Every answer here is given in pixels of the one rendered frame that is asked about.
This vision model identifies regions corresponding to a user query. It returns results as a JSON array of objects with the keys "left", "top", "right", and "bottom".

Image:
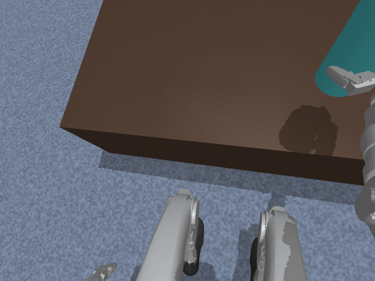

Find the right robot hand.
[{"left": 325, "top": 66, "right": 375, "bottom": 96}]

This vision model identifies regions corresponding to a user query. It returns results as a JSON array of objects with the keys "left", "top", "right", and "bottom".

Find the bottle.
[{"left": 315, "top": 0, "right": 375, "bottom": 97}]

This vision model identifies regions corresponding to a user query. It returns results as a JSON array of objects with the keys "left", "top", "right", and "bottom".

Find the left robot foot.
[{"left": 183, "top": 218, "right": 204, "bottom": 276}]

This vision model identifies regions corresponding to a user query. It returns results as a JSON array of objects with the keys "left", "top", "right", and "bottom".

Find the left robot hand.
[{"left": 85, "top": 262, "right": 117, "bottom": 281}]

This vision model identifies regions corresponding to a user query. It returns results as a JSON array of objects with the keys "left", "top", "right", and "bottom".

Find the right robot arm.
[{"left": 354, "top": 93, "right": 375, "bottom": 238}]

